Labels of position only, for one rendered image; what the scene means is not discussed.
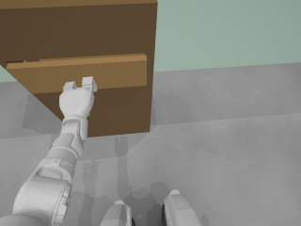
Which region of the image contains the drawer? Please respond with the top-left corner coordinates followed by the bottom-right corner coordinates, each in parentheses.
top-left (6, 53), bottom-right (147, 94)

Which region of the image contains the left robot upper arm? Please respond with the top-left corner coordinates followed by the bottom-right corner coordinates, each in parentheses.
top-left (0, 174), bottom-right (72, 226)

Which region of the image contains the cabinet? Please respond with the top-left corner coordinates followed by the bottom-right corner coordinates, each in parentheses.
top-left (0, 0), bottom-right (158, 137)

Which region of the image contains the left robot forearm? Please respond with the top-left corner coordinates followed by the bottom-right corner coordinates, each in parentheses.
top-left (12, 115), bottom-right (88, 214)

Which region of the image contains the left robot shin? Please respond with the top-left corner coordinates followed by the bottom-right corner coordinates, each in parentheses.
top-left (115, 201), bottom-right (126, 206)

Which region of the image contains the robot right thigh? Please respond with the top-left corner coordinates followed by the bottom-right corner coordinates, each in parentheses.
top-left (164, 194), bottom-right (203, 226)

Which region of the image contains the left robot hand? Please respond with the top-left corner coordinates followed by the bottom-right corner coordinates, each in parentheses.
top-left (59, 76), bottom-right (98, 118)

